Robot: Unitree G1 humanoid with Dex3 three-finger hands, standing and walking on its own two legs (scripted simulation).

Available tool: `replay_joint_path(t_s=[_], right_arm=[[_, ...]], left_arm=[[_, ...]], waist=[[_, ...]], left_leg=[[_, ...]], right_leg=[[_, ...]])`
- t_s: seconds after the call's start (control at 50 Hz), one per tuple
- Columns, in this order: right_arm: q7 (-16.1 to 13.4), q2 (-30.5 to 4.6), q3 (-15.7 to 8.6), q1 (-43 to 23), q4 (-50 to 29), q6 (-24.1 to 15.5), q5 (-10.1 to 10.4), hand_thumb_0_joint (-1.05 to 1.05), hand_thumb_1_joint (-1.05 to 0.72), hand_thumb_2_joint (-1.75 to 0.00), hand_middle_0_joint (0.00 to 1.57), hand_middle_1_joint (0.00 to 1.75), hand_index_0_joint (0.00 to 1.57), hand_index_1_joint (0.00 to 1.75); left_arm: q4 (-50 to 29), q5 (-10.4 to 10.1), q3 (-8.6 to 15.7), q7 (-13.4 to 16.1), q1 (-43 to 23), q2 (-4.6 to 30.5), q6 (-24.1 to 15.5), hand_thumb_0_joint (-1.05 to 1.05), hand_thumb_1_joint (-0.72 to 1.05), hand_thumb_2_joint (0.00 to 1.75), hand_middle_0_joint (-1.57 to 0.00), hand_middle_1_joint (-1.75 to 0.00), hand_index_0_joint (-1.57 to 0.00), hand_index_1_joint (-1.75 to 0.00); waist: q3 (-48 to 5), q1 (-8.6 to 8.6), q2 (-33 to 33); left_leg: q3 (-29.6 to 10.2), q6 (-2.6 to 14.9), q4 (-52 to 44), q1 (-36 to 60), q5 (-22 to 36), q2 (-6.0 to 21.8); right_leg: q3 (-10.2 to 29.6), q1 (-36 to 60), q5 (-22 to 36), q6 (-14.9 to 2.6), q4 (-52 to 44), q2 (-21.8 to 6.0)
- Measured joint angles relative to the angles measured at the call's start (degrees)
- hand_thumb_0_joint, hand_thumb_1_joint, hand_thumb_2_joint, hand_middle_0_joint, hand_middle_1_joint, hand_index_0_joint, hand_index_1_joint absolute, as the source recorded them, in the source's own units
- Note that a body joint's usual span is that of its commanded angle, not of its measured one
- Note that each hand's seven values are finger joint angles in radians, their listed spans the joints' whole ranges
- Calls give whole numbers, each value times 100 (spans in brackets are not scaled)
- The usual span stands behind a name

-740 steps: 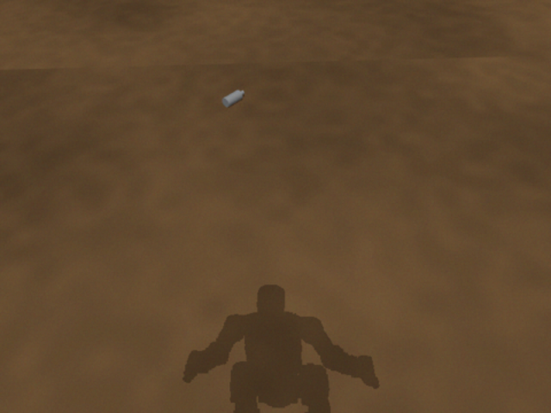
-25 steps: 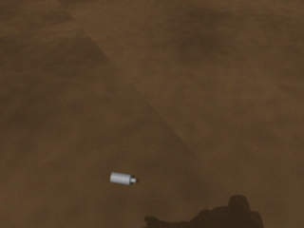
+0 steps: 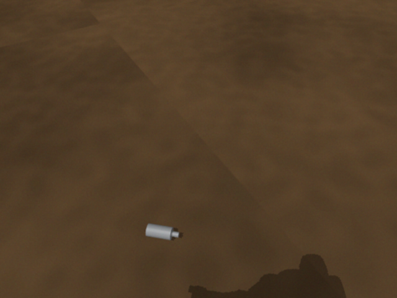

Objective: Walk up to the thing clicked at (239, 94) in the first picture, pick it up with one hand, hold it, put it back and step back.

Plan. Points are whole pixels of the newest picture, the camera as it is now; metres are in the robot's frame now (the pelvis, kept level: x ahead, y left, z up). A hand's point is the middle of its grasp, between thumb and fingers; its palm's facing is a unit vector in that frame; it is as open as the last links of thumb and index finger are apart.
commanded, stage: stand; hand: left
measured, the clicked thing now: (163, 232) +0.55 +0.24 -0.75
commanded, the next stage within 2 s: walk up in 0.94 s
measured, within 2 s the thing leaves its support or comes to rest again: neither
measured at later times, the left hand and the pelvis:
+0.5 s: hand out of the picture +0.08 +0.25 -0.16, palm faces -0.03 -0.94 -0.34, open 7.4 cm; pelvis +0.00 +0.00 +0.00, yaw +0 degrees
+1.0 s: hand out of the picture +0.07 +0.26 -0.16, palm faces -0.01 -0.94 -0.34, open 7.4 cm; pelvis +0.01 +0.00 +0.00, yaw +1 degrees
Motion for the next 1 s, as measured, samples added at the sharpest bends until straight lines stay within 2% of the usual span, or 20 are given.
replay_joint_path(t_s=[0.94,0.96,1.0], right_arm=[[-17,-6,19,74,-74,-1,-1,1,-91,-89,20,30,20,30],[24,-15,-28,98,-141,25,-36,1,-91,-89,20,30,20,30],[120,-90,-144,211,-327,78,-125,1,-91,-89,20,30,20,30]], left_arm=[[-36,9,16,1,5,8,11,1,91,90,-20,-30,-21,-30],[-84,16,52,-19,35,8,-2,1,91,90,-20,-30,-21,-30],[-241,59,157,-54,199,-3,-101,1,91,90,-20,-30,-21,-30]], waist=[[12,12,-13],[20,14,-4],[7,38,67]], left_leg=[[-68,10,-33,46,-11,-33],[-58,55,98,-5,-118,-25],[-46,186,800,-256,-863,6]], right_leg=[[-66,66,-49,8,-14,-37],[-67,42,-92,-10,53,-30],[-66,-5,-274,-75,265,7]])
